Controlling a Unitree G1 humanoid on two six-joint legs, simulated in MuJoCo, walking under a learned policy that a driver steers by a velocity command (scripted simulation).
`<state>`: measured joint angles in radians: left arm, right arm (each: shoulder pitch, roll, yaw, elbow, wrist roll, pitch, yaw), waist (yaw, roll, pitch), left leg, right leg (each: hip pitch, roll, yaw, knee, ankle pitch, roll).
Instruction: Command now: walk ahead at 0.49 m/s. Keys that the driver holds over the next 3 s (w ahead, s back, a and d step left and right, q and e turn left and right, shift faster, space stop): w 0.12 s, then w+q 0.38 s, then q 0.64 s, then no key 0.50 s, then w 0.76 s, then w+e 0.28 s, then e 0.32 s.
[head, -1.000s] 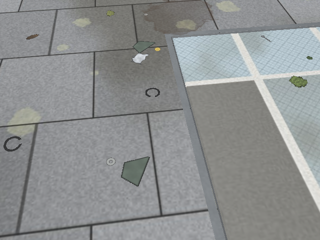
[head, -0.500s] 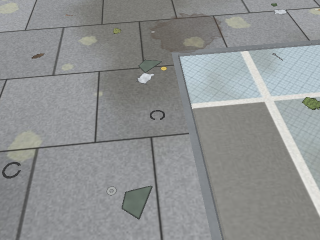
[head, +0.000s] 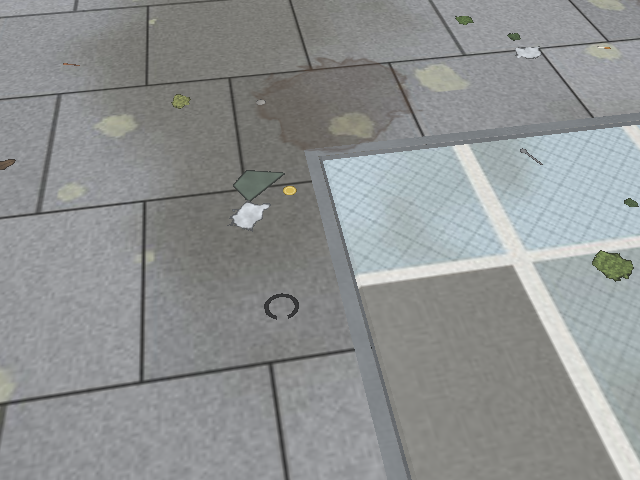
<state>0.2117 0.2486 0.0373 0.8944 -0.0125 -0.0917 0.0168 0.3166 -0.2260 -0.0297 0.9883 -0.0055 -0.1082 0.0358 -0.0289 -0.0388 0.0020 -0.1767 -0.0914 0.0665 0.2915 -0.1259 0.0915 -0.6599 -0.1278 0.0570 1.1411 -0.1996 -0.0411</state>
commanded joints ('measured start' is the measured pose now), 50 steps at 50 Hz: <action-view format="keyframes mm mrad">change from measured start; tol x32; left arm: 1 36 46 14 -42 13 3 7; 50 -21 111 49 -145 28 76 44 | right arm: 1 -40 -131 -20 -54 1 -18 -19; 50 -161 -205 -94 -381 3 90 -48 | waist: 1 47 78 55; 14 108 98 -63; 16 120 -313 -358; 28 10 -26 44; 42 -27 149 -416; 50 53 124 -164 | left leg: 1 -107 279 -209 -209 62 172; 13 120 317 -254 24 139 85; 18 -625 119 -215 1033 -329 -23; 38 -209 68 31 255 33 22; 41 427 495 -750 170 758 386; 50 -100 238 -405 23 200 167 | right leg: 1 -24 -43 2 -136 158 27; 12 135 62 -31 -651 145 16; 16 1066 -322 568 -773 -36 -236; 22 557 -144 99 -958 144 -113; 38 644 -131 -261 -555 760 -44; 41 31 200 -90 285 -561 111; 50 92 101 23 -70 -163 98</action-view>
